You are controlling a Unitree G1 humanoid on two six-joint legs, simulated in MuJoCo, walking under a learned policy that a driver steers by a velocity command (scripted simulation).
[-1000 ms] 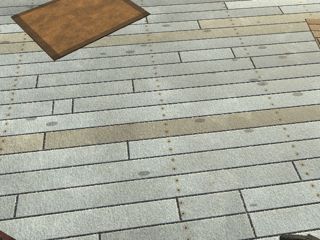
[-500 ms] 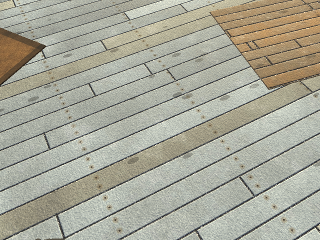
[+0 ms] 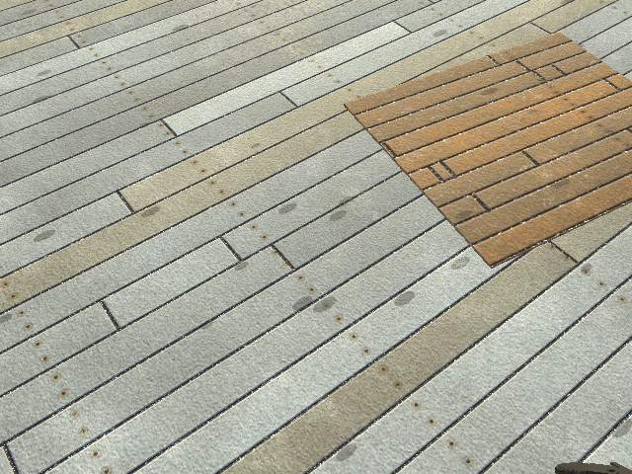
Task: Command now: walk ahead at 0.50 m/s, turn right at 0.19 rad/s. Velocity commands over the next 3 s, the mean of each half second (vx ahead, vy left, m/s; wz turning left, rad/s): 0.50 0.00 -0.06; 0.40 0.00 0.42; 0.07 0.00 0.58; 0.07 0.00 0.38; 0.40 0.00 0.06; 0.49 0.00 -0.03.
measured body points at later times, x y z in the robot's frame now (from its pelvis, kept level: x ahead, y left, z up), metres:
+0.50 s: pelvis +0.27 -0.03 +0.00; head +0.31 -0.04 +0.45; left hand +0.52 +0.19 -0.06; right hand +0.24 -0.31 -0.13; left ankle +0.10 +0.10 -0.70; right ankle +0.38 -0.14 -0.73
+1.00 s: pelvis +0.51 +0.00 -0.01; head +0.56 +0.02 +0.44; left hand +0.51 +0.30 -0.14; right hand +0.77 -0.20 -0.09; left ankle +0.61 +0.11 -0.73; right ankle +0.38 -0.15 -0.69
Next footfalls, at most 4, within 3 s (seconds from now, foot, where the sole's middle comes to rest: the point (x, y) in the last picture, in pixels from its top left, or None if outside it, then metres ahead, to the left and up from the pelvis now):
0.46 right None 0.41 -0.14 -0.76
0.96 left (285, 393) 0.65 0.12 -0.76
1.44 right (378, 365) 0.73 -0.09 -0.76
1.84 left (286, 439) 0.55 0.11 -0.76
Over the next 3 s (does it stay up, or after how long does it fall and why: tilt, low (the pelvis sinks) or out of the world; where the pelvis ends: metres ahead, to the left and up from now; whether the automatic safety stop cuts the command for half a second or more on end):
stays up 0.95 0.32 0.01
